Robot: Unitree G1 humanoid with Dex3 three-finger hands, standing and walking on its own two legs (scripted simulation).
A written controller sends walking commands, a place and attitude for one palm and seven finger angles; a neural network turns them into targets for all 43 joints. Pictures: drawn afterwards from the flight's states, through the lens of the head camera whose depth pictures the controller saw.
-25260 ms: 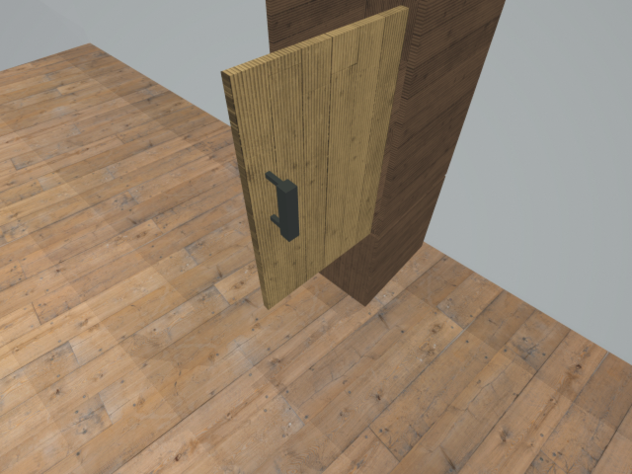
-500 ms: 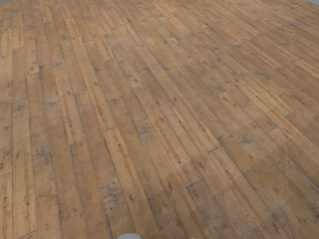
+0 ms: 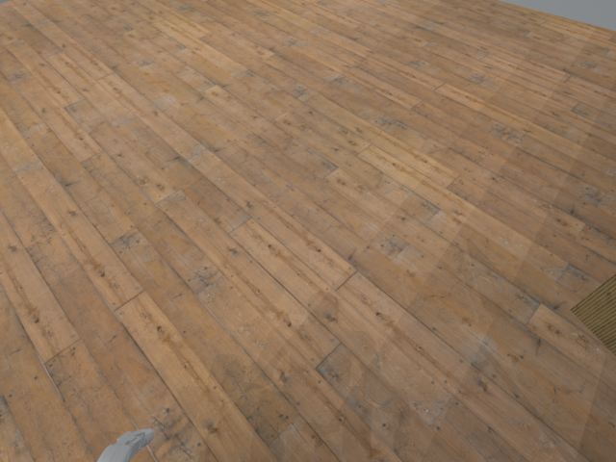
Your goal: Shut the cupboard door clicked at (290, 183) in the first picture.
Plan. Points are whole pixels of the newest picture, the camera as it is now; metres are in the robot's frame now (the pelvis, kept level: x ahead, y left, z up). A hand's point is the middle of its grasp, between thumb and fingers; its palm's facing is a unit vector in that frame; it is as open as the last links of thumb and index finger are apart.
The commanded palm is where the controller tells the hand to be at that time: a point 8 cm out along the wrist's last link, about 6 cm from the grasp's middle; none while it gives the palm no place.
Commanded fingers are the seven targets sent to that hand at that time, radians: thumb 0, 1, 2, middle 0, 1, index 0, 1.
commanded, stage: turn to face it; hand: left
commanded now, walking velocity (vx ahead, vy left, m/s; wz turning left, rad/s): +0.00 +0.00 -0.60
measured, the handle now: out of the picture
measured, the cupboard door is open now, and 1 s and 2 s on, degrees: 64 64 64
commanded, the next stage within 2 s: take the last steps up to it in 1.74 s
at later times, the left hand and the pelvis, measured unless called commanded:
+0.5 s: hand (182, 438) +0.17 +0.20 -0.15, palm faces -0.25 -0.95 -0.19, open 7.4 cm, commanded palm none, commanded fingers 0.00 0.90 0.90 -0.20 -0.30 -0.20 -0.30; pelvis +0.02 +0.03 +0.01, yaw -17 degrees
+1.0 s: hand (228, 410) +0.21 +0.14 -0.17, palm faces -0.52 -0.83 -0.20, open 7.4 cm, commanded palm none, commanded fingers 0.00 0.90 0.90 -0.20 -0.30 -0.20 -0.30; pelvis +0.03 +0.02 +0.00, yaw -34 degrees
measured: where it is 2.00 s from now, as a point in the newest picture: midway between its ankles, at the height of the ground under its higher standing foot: outside the picture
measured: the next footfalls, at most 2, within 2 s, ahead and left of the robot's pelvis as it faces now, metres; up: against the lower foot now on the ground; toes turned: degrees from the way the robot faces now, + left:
left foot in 0.32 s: +0.11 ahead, +0.13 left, +0.00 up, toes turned -8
right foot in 0.66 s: -0.01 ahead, -0.12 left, +0.00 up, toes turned -27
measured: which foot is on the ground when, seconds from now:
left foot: down 0.00-0.00, up 0.02-0.30, down 0.32-0.66, up 0.68-0.94, down 0.96-1.00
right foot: down 0.00-0.32, up 0.34-0.64, down 0.66-0.96, up 0.98-1.00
